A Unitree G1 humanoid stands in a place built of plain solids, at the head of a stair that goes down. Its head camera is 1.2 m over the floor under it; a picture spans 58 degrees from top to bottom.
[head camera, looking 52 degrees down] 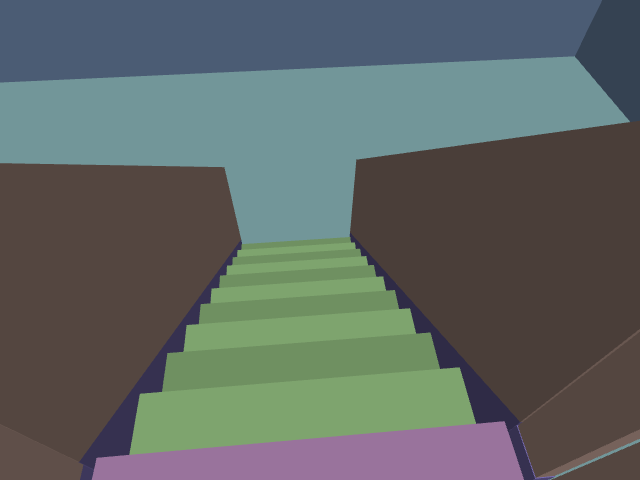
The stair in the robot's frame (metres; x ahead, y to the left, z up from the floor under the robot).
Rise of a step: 0.21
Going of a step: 0.23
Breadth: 1.06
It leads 5 degrees to the left of straight ahead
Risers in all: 11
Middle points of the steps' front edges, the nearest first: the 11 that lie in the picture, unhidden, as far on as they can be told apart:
0.29 0.04 0.00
0.52 0.06 -0.21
0.75 0.08 -0.42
0.98 0.10 -0.64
1.21 0.11 -0.85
1.44 0.13 -1.06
1.67 0.15 -1.27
1.90 0.17 -1.48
2.13 0.19 -1.70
2.36 0.21 -1.91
2.59 0.23 -2.12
